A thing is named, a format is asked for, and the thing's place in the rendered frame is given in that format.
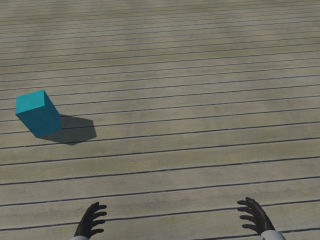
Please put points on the robot left hand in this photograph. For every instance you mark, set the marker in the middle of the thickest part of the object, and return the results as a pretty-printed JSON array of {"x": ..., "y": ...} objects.
[{"x": 87, "y": 223}]

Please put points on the robot right hand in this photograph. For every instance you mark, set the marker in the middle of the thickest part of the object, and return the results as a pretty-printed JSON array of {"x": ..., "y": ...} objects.
[{"x": 261, "y": 220}]

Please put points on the robot right forearm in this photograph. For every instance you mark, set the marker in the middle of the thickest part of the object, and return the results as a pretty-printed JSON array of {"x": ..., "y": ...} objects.
[{"x": 271, "y": 235}]

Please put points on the carton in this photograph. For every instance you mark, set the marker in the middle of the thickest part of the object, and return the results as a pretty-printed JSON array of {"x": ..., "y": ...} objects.
[{"x": 37, "y": 113}]

